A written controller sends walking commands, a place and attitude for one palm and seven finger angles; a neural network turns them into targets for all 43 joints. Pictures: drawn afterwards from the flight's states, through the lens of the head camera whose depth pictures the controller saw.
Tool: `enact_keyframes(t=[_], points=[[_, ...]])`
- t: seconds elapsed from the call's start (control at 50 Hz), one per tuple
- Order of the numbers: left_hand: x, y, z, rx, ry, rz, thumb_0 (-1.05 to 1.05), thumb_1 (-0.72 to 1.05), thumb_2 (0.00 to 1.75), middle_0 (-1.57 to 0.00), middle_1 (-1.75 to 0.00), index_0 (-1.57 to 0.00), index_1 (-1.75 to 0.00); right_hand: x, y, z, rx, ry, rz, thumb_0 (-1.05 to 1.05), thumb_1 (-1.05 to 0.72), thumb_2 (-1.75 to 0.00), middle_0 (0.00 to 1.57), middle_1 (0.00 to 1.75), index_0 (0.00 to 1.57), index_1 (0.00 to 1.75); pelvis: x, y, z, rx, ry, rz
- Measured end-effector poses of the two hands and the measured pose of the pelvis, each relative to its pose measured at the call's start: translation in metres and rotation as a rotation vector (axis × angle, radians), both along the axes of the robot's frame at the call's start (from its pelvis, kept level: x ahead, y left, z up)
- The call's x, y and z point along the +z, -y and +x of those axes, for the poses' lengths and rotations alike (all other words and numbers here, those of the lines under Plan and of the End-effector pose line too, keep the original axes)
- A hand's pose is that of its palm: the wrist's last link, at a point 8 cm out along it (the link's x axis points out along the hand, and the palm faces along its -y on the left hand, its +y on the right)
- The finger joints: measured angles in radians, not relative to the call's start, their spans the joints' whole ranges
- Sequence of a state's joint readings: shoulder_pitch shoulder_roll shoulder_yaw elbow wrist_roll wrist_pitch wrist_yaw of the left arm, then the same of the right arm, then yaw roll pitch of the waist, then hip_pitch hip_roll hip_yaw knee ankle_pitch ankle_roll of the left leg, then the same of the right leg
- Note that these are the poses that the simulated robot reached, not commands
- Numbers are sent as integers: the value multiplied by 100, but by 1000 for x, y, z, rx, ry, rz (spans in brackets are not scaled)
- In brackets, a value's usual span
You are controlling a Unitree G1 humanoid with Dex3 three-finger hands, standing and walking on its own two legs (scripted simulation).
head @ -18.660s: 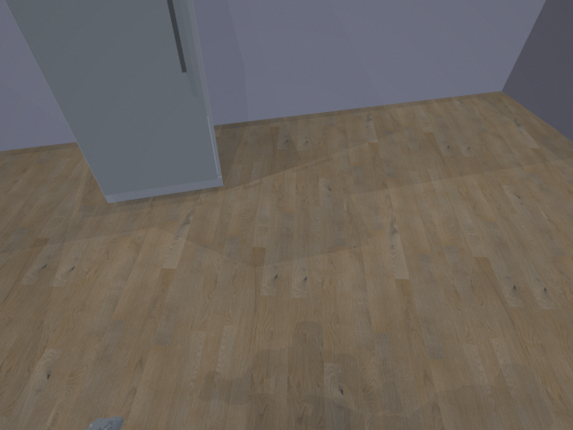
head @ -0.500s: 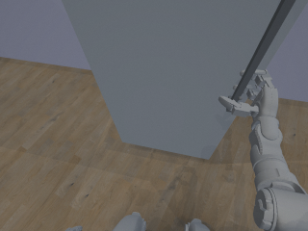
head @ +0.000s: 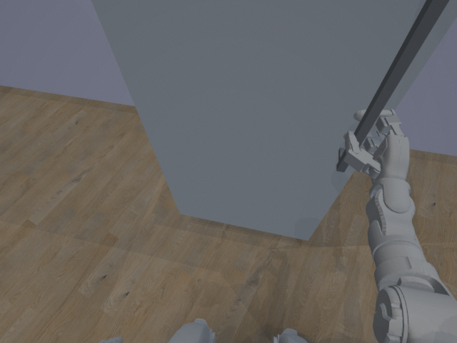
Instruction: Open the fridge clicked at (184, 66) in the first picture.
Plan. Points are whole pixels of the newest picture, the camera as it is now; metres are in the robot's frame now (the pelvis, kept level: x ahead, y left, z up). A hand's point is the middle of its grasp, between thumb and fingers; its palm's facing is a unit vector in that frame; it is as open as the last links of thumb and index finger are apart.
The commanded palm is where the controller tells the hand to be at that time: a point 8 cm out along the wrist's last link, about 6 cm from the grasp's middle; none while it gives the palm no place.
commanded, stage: grip the handle and tug to test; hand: right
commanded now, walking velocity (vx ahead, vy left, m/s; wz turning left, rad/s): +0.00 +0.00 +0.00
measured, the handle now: (375, 98) +0.51 -0.16 +0.14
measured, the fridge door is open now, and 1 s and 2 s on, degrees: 0 1 26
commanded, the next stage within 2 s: pull the door a little, standing still in 0.52 s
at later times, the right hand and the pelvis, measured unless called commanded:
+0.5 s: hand (352, 152) +0.45 -0.15 +0.07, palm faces +0.08 +1.00 +0.00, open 6.4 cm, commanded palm +0.40 -0.20 +0.07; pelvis +0.01 +0.00 +0.01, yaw +1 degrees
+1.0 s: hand (351, 156) +0.44 -0.14 +0.07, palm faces +0.06 +1.00 +0.00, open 6.5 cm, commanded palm +0.37 -0.19 +0.07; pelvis +0.05 +0.00 +0.02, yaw +2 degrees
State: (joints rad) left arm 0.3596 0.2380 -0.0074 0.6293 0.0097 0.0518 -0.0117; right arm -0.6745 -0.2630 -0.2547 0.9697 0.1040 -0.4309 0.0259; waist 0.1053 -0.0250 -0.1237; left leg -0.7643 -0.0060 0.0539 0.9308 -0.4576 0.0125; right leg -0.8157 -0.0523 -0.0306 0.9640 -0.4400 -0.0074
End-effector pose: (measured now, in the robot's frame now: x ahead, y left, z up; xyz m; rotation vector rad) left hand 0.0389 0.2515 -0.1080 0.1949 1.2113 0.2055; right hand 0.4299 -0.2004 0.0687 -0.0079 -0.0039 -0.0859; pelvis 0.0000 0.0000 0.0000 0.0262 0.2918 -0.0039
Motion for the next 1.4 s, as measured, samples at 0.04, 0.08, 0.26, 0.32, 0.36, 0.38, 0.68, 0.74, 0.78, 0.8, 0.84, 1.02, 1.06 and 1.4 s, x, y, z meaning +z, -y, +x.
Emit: enact_keyframes(t=[0.04,0.08,0.26,0.32,0.36,0.38,0.68,0.74,0.78,0.8,0.84,1.02,1.06,1.4], points=[[0,-1,1,-2,1,2,1,91,90,-20,-30,-20,-29,0,0,0,4,0,-2,0,-63,-79,33,136,32,136,0,-1,0,-1,0,0],[1,-2,2,-3,2,6,1,91,90,-20,-30,-20,-29,0,1,1,8,0,-3,0,-63,-80,33,136,33,136,0,-2,0,-2,1,-1],[3,-6,5,5,16,13,1,91,90,-20,-30,-20,-29,0,0,0,8,-6,4,0,-63,-79,33,135,33,136,1,-3,1,3,-1,-2],[5,-6,6,12,22,10,1,91,90,-20,-30,-20,-29,0,0,-1,5,-8,9,0,-65,-77,31,135,32,135,3,-3,3,8,0,-4],[6,-6,8,15,26,7,1,91,90,-20,-30,-20,-29,0,-1,-1,3,-9,10,0,-66,-77,31,135,31,135,3,-3,5,10,1,-4],[7,-6,9,16,28,5,1,91,90,-20,-30,-20,-29,0,-1,-2,3,-10,10,1,-66,-76,30,135,31,135,4,-2,6,12,2,-5],[14,1,41,14,74,-15,1,91,90,-20,-30,-20,-29,1,-2,-6,20,-10,11,1,-70,-77,25,130,26,131,11,2,29,22,2,-6],[12,2,49,-6,70,-16,1,91,90,-20,-30,-20,-29,0,-1,-5,21,-6,9,1,-68,-79,26,131,26,131,10,2,31,14,-1,-4],[12,3,53,-14,73,-19,1,91,90,-20,-30,-20,-29,0,-1,-5,18,-5,8,1,-68,-80,27,131,27,131,10,3,32,13,-3,-4],[12,4,55,-14,77,-21,1,91,90,-20,-30,-20,-29,0,-1,-5,17,-6,8,1,-68,-80,26,131,27,131,10,3,32,14,-4,-5],[13,5,59,-12,89,-27,1,91,90,-20,-30,-20,-29,1,-2,-6,15,-12,8,1,-68,-80,26,130,26,131,11,3,34,17,-3,-5],[25,11,77,6,149,-49,1,91,90,-20,-30,-20,-29,3,-5,-16,28,-36,15,1,-75,-82,17,122,18,126,19,5,51,46,8,-9],[29,12,84,7,161,-50,1,91,90,-20,-30,-20,-29,3,-5,-23,37,-35,16,1,-76,-83,15,121,17,125,21,6,56,54,11,-9],[63,42,209,-83,369,-26,1,91,90,-20,-30,-20,-29,20,-19,-110,150,-207,-136,-1,-60,-88,27,122,32,133,48,21,101,18,164,-22]])
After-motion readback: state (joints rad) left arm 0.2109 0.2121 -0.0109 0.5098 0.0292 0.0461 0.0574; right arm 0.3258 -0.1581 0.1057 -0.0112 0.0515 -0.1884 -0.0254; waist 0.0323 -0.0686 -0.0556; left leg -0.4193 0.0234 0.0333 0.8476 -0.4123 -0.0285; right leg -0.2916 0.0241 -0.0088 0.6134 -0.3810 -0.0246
